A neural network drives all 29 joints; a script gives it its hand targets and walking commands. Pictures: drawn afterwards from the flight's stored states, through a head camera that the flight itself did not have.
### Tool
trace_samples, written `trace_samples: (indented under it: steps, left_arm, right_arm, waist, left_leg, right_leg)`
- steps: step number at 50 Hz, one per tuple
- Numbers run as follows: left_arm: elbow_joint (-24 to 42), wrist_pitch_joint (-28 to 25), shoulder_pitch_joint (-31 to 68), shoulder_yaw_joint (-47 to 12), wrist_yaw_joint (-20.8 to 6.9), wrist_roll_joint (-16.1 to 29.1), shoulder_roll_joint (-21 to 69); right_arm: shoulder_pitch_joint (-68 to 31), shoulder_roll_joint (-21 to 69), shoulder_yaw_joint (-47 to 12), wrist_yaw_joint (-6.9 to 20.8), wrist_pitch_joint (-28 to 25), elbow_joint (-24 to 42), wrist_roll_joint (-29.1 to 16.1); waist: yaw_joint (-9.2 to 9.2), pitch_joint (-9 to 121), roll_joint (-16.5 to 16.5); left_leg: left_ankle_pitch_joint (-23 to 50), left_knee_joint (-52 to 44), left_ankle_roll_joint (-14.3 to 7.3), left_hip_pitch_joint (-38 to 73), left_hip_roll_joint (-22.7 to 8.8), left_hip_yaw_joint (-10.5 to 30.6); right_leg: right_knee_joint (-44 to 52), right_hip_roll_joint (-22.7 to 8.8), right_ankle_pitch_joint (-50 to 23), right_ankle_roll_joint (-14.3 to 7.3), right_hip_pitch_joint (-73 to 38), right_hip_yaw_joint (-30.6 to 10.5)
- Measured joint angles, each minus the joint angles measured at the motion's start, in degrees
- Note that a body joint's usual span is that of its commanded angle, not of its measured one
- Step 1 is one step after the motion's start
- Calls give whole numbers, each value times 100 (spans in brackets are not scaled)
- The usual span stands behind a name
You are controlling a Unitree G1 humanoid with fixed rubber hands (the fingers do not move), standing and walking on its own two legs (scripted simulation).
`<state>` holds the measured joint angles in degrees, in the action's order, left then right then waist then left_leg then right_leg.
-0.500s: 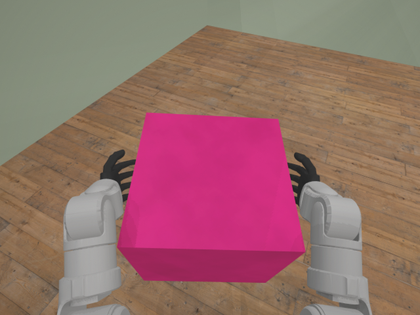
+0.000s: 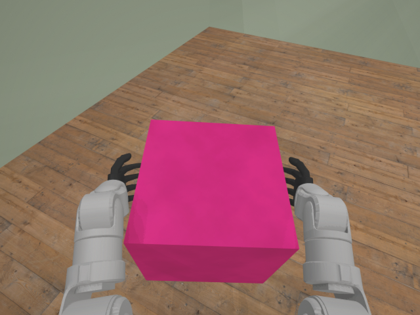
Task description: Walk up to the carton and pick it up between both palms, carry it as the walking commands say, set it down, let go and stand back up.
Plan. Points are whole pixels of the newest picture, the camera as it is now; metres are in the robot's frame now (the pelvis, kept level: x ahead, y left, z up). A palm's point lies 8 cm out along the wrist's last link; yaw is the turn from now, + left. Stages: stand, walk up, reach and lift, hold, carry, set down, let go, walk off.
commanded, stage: carry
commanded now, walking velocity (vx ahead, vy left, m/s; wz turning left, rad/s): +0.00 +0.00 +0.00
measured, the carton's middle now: (209, 204) +0.36 +0.00 +0.01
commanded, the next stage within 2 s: none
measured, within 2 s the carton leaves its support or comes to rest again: neither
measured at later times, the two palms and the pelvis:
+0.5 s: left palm (126, 192) +0.34 +0.16 +0.08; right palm (304, 196) +0.33 -0.19 +0.07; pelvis +0.00 -0.01 +0.00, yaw +0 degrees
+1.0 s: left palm (125, 188) +0.35 +0.16 +0.08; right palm (303, 191) +0.34 -0.19 +0.07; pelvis +0.00 -0.01 +0.00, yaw +0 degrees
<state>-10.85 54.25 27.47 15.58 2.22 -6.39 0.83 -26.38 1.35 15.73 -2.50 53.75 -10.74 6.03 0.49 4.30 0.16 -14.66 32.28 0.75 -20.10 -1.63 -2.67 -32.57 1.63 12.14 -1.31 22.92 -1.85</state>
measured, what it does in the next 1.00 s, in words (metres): stands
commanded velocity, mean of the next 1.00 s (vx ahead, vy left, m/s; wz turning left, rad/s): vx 0.00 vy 0.00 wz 0.00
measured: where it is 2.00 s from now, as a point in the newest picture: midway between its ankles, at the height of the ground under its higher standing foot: outside the picture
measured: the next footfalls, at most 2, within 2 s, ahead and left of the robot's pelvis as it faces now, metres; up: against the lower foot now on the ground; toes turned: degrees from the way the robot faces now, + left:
none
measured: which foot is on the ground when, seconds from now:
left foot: down 0.00-1.00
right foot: down 0.00-1.00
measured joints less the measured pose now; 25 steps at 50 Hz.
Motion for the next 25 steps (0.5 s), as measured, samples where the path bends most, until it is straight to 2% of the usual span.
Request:
trace_samples:
  steps: [3, 12, 25]
  left_arm:
    - [-238, -228, 59, 17, -22, -51, -2]
    - [-322, -706, -34, 4, -27, -66, 48]
    - [-336, -896, -226, -146, 3, -41, 42]
  right_arm:
    - [-62, -12, 38, 21, -216, -233, 37]
    - [4, 2, 91, 41, -690, -347, -8]
    - [177, -72, -42, 43, -854, -368, -64]
  waist:
    - [4, -39, 1]
    - [21, -136, -12]
    - [55, -173, -28]
  left_leg:
    - [-2, 3, 3, 7, 4, 5]
    - [-14, -2, 20, 33, 4, 14]
    - [-20, -57, 45, 146, -5, 25]
  right_leg:
    - [-16, -4, 11, -5, -3, 6]
    - [-49, -5, 45, -20, -14, 16]
    - [-31, 3, 74, -41, -112, 30]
